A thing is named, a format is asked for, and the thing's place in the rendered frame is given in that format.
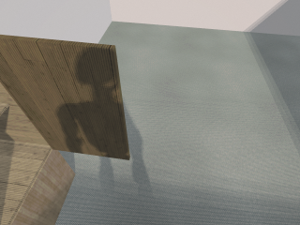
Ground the cupboard door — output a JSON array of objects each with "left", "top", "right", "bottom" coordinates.
[{"left": 0, "top": 35, "right": 130, "bottom": 160}]

